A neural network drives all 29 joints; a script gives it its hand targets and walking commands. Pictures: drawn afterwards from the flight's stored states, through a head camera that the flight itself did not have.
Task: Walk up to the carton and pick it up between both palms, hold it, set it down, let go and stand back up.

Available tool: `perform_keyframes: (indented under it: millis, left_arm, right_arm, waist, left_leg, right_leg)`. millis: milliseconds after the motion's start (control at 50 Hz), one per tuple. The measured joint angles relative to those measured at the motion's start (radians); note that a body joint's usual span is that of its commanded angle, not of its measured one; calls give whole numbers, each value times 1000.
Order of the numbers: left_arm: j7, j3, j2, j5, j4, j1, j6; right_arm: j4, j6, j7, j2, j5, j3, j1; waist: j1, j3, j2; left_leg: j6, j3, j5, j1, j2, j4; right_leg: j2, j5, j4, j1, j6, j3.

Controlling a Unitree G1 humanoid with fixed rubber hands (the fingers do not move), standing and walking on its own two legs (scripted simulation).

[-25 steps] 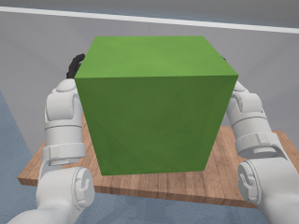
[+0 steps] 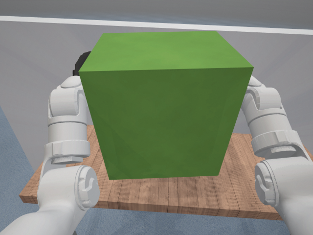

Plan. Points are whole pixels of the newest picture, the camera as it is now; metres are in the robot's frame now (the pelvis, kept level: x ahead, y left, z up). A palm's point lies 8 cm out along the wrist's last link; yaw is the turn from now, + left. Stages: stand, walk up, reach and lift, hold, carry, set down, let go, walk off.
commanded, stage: reach and lift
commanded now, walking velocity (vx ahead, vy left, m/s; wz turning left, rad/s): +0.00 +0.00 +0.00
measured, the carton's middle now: (162, 106) +0.36 -0.01 +0.23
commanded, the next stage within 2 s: hold in 0.34 s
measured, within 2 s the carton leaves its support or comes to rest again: neither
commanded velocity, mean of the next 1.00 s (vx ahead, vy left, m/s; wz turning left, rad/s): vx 0.00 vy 0.00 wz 0.00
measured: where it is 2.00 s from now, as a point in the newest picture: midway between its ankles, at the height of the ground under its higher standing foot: outside the picture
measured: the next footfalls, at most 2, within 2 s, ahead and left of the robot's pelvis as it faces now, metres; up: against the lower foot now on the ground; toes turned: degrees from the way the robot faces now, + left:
none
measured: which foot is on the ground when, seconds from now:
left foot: down 0.00-1.00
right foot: down 0.00-1.00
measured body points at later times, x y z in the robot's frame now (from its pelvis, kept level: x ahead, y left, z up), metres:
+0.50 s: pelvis +0.00 +0.00 +0.00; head -0.09 +0.01 +0.44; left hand +0.38 +0.17 +0.31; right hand +0.38 -0.20 +0.31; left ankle -0.02 +0.11 -0.75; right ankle +0.03 -0.11 -0.75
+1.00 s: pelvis -0.01 -0.01 +0.00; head -0.11 +0.00 +0.44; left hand +0.37 +0.17 +0.33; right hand +0.37 -0.20 +0.34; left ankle -0.02 +0.11 -0.75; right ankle +0.03 -0.11 -0.75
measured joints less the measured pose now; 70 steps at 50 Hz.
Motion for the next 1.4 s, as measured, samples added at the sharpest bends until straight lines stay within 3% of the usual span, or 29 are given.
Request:
perform_keyframes:
  millis: [140,280,460,580,780,960,1160,1240,1400]
  left_arm:
    - [10,-35,20,-1,-31,-15,37]
    - [16,-47,17,11,3,-44,53]
    - [24,-21,3,11,23,-64,61]
    - [25,-5,17,-1,59,-91,66]
    - [19,-32,64,-29,99,-140,84]
    - [11,-32,62,-21,106,-149,95]
    - [5,4,54,-5,139,-166,100]
    - [-14,4,84,-2,205,-208,94]
    - [-8,-92,144,-72,192,-218,72]
  right_arm:
    - [32,6,4,0,19,-32,-43]
    - [75,17,17,-17,23,-34,-68]
    - [69,32,12,-50,53,33,-71]
    - [96,52,6,-49,50,41,-105]
    - [132,85,-5,-44,46,14,-173]
    - [137,108,-9,-59,64,28,-188]
    - [149,120,-10,-63,71,57,-189]
    - [191,128,-5,-50,39,41,-227]
    - [157,120,-18,-49,45,28,-242]
  waist:
    - [-14,5,-25]
    - [-26,-3,-8]
    - [2,-23,31]
    - [25,-38,25]
    - [14,-51,-3]
    - [5,-62,20]
    - [36,-70,39]
    - [53,-51,23]
    - [54,-68,4]
  left_leg:
    - [-7,-17,-7,-4,-1,18]
    - [-1,-15,-7,-9,-7,20]
    - [3,9,-8,-18,-1,19]
    - [-2,8,-3,-22,6,15]
    - [-18,-23,7,-48,10,23]
    - [-14,-23,9,-55,5,25]
    - [-6,-3,9,-48,5,17]
    - [-9,3,11,-50,5,17]
    - [-24,-28,13,-97,10,22]
  right_leg:
    - [-2,-4,2,10,-3,-17]
    - [-7,-4,5,3,2,-15]
    - [-1,1,9,-17,4,10]
    - [7,5,8,-22,-4,10]
    - [9,8,9,-35,-18,-21]
    - [4,9,11,-42,-14,-21]
    - [5,11,13,-46,-11,0]
    - [6,4,33,-59,-13,5]
    - [10,9,13,-84,-22,-24]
